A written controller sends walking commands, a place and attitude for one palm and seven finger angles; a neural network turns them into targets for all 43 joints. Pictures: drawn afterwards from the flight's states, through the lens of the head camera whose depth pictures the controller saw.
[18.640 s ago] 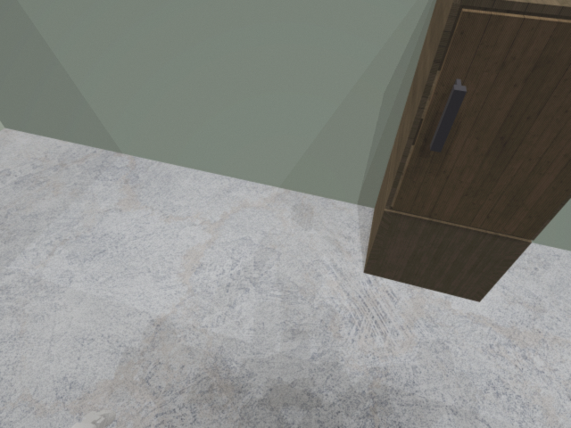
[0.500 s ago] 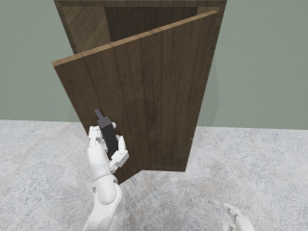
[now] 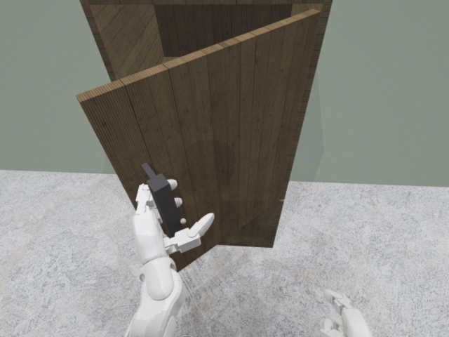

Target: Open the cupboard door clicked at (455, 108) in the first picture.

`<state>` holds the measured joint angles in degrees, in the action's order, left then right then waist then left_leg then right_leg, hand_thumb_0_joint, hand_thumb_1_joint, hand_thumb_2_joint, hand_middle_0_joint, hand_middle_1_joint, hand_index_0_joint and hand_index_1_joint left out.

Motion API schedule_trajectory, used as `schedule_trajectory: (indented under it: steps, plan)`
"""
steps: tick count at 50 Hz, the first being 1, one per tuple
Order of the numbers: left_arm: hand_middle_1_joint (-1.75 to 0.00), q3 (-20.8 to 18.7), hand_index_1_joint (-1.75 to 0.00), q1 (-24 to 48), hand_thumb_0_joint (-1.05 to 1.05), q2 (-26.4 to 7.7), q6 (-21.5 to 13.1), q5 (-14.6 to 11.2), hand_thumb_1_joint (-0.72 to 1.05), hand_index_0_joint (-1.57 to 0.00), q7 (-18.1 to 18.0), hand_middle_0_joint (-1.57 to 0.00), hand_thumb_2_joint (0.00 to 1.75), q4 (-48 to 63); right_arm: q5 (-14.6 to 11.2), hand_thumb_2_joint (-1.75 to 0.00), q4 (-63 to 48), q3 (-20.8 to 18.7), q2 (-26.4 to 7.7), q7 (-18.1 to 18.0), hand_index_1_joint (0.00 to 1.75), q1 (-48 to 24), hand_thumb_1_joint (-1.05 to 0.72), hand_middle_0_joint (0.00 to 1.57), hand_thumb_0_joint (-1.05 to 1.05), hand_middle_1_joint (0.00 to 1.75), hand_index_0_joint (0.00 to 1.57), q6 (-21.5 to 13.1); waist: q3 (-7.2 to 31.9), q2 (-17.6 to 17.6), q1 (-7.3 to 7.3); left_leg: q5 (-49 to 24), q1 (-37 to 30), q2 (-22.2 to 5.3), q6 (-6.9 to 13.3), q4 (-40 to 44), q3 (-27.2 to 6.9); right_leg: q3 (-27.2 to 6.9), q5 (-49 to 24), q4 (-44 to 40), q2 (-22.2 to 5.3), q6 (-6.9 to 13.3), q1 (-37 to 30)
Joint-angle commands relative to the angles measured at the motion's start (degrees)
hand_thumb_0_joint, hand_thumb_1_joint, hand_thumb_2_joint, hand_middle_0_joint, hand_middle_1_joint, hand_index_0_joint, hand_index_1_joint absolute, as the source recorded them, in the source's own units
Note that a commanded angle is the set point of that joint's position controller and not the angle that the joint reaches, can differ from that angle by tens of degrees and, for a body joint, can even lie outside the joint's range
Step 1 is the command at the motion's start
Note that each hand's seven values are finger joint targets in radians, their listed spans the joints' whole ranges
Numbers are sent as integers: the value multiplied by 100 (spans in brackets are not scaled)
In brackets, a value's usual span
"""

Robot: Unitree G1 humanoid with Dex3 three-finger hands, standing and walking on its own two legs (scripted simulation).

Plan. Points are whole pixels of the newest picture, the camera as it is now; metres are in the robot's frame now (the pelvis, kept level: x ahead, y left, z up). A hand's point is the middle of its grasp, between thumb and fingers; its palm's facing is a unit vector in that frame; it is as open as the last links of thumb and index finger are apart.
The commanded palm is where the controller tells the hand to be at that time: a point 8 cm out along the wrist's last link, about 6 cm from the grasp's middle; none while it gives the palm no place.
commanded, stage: open thumb and fingers to let go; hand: left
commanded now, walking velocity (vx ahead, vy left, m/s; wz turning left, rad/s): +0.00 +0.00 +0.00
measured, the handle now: (162, 203) +0.33 +0.13 +0.07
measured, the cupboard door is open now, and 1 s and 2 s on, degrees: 41 45 44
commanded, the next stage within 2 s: slide the hand sideways off the handle in 0.42 s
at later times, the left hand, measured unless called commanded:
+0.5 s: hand (184, 228) +0.29 +0.09 +0.07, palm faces +0.32 -0.95 +0.00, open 14.6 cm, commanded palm +0.24 +0.13 +0.06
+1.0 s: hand (181, 255) +0.24 +0.09 +0.06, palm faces -0.10 -1.00 +0.00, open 16.1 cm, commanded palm +0.21 +0.16 +0.06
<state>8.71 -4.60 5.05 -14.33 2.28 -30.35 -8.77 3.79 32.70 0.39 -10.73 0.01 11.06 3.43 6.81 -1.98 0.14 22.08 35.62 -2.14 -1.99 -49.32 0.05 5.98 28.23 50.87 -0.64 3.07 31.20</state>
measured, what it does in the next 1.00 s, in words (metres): stands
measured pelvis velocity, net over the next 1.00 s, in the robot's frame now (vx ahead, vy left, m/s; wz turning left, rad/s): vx -0.01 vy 0.02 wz -0.03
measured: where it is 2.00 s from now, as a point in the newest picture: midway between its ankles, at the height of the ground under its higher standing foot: outside the picture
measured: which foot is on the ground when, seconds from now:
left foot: down 0.00-1.00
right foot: down 0.00-1.00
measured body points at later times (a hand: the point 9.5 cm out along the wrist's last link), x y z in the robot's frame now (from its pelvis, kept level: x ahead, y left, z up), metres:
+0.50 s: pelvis +0.00 +0.02 +0.00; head +0.02 +0.01 +0.45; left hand +0.26 +0.14 +0.07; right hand +0.18 -0.20 -0.10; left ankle +0.03 +0.14 -0.69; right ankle -0.02 -0.08 -0.69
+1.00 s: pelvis -0.01 +0.02 -0.01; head +0.01 +0.01 +0.44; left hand +0.24 +0.14 +0.06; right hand +0.15 -0.20 -0.09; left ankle +0.03 +0.14 -0.69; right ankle -0.02 -0.08 -0.69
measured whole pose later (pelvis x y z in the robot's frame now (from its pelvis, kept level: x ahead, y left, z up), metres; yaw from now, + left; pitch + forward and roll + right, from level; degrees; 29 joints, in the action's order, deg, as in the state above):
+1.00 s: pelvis -0.01 +0.02 -0.01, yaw -2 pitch +8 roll +0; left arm 11.1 -13.9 -3.8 -16.3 -2.6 -4.9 0.7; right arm 0.7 26.8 1.6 -11.7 0.9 14.5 -0.6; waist 5.6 -1.5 -1.2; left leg 23.1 37.2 -2.1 -0.1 -52.8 2.1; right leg 3.8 27.9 53.4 -0.9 1.5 33.1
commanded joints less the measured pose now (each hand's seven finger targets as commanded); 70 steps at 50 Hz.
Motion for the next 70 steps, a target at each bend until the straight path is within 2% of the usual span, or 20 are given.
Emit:
schedule_trajectory:
  steps: [1, 8, 20, 26, 27, 28, 29, 30, 32, 33, 35, 37, 39, 41, 45, 49, 57, 58, 62, 70]
  plan:
    - [-120, 124, -120, 1155, 0, 138, -241, 171, -50, -30, 28, -30, 30, 1206, -34, -90, -931, -188, -536, -45, 30, -440, -90, 20, 0, 30, 20, -251, 1100, 780, -102, -1065, -741, 246, 304, 288, -21, -551, -2205, -990, -83, -296, -368]
    - [-90, 249, -90, 759, 0, 253, -107, 259, -50, -25, -20, -25, 30, 1368, -29, -90, -1038, -199, -539, -26, 30, -358, -90, 20, 0, 30, 20, -235, 1140, 796, -61, -1297, -810, 214, 305, 298, -26, -410, -2359, -889, 1, -239, -404]
    - [-30, 627, -30, 602, 0, 586, 63, 421, -50, -15, -183, -15, 30, 1844, -40, -90, -1168, -169, -492, 44, 30, -433, -90, 20, 0, 30, 20, -291, 1101, 365, -65, -1347, -915, 174, 274, 283, -106, -209, -1980, -692, 107, -117, -146]
    - [-30, 561, -30, 697, 0, 545, 154, 386, -50, -15, -245, -15, 30, 1838, -39, -90, -1146, -146, -484, 28, 30, -508, -90, 20, 0, 30, 20, -316, 1112, 552, -67, -1206, -861, 186, 275, 245, -126, -215, -1810, -718, 114, -134, -90]
    - [-30, 1563, -30, 665, 0, -164, -106, 875, -50, -15, 922, -15, 30, 1835, -108, -90, -1007, -136, -751, 84, 30, -96, -90, 20, 0, 30, 20, -293, 744, 758, -560, -1227, -820, 211, 367, 193, -131, -455, -2136, -674, 37, -190, 214]
    - [-30, 1115, -30, 987, 0, -573, -351, 631, -50, -15, 1598, -15, 30, 2204, -147, -90, -1108, -230, -704, 48, 30, -15, -90, 20, 0, 30, 20, -267, 1177, 535, -388, -1387, -884, 210, 396, 130, -110, -491, -2433, -594, 10, -139, -18]
    - [-30, 990, -30, 910, 0, -802, -535, 542, -50, -15, 2006, -15, 30, 2229, -165, -90, -1165, -207, -686, 3, 30, -90, -90, 20, 0, 30, 20, -296, 1278, 400, -289, -1411, -929, 235, 412, 109, -71, -517, -2559, -553, -2, -132, -113]
    - [-30, 1045, -30, 947, 0, -813, -645, 410, -50, -15, 2340, -15, 30, 2348, -190, -90, -1209, -177, -678, -19, 30, -82, -90, 20, 0, 30, 20, -346, 1379, 279, -294, -1409, -996, 253, 425, 111, -82, -522, -2589, -547, -9, -137, -150]
    - [-30, 1058, -30, 858, 0, -750, -738, -34, -50, -15, 3015, -15, 30, 2230, -284, -90, -1292, -120, -685, -70, 30, -108, -90, 20, 0, 30, 20, -467, 1109, 300, -366, -1085, -973, 247, 417, 152, -119, -466, -2170, -642, 25, -154, 2]
    - [-30, 981, -30, 860, 0, -645, -691, -361, -50, -15, 3193, -15, 30, 2176, -349, -90, -1341, -90, -682, -94, 30, -169, -90, 20, 0, 30, 20, -514, 1004, 210, -350, -925, -985, 236, 404, 224, -152, -434, -1907, -723, 62, -131, 12]
    - [-30, 657, -30, 693, 0, -536, -568, -857, -50, -15, 3225, -15, 30, 2055, -424, -90, -1399, -53, -683, -144, 30, -311, -90, 20, 0, 30, 20, -638, 796, 410, -250, -492, -879, 239, 351, 345, -184, -349, -1317, -879, 114, -163, 66]
    - [-30, 253, -30, 338, 0, -611, -448, -1066, -50, -15, 3030, -15, 30, 1971, -445, -90, -1422, -60, -704, -150, 30, -357, -90, 20, 0, 30, 20, -717, 768, 666, -113, -367, -834, 239, 319, 424, -186, -314, -1042, -971, 133, -178, 21]
    - [-30, 57, -30, 174, 0, -728, -435, -981, -50, -15, 2754, -15, 30, 2058, -428, -90, -1455, -61, -700, -103, 30, -367, -90, 20, 0, 30, 20, -762, 808, 537, -14, -407, -834, 250, 305, 470, -169, -292, -1004, -898, 119, -173, 1]
    - [-30, 76, -30, 50, 0, -764, -450, -725, -50, -15, 2507, -15, 30, 2052, -382, -90, -1482, -70, -696, -36, 30, -272, -90, 20, 0, 30, 20, -765, 697, 589, -32, -409, -745, 243, 308, 466, -156, -277, -992, -815, 110, -179, 100]
    - [-30, -109, -30, -191, 0, -1033, -563, -417, -50, -15, 2339, -15, 30, 2136, -336, -90, -1546, -104, -695, 51, 30, -215, -90, 20, 0, 30, 20, -735, 723, 434, 32, -381, -635, 229, 316, 419, -96, -331, -920, -721, 106, -145, 144]
    - [-30, -322, -30, -668, 0, -1202, -581, -562, -50, -15, 2487, -15, 30, 2373, -362, -90, -1652, -115, -696, 52, 30, -232, -90, 20, 0, 30, 20, -708, 818, 394, 104, -488, -583, 234, 317, 395, -3, -418, -1136, -768, 117, -148, -88]
    - [-30, -625, -30, -1361, 0, -1352, -659, -902, -50, -15, 2791, -15, 30, 2818, -403, -90, -1656, -121, -709, -24, 30, -164, -90, 20, 0, 30, 20, -777, 599, 360, 11, -604, -473, 247, 309, 258, 5, -436, -1450, -748, 150, -200, -41]
    - [-30, -716, -30, -1503, 0, -1427, -677, -936, -50, -15, 2826, -15, 30, 2805, -402, -90, -1640, -137, -728, -37, 30, -146, -90, 20, 0, 30, 20, -790, 625, 524, 22, -657, -423, 251, 320, 223, -11, -461, -1512, -751, 151, -204, -116]
    - [-30, -653, -30, -1741, 0, -1431, -817, -973, -50, -15, 3033, -15, 30, 3123, -408, -90, -1681, -170, -731, -57, 30, -104, -90, 20, 0, 30, 20, -882, 723, 342, -29, -760, -454, 252, 321, 99, -19, -434, -1700, -590, 155, -225, 52]
    - [-30, -1054, -30, -2535, 0, -1752, -902, -1173, -50, -15, 3434, -15, 30, 3374, -456, -90, -1718, -224, -733, -123, 30, -34, -90, 20, 0, 30, 20, -934, 905, 381, 18, -968, -222, 293, 316, -141, -18, -584, -2242, -469, 91, -298, -134]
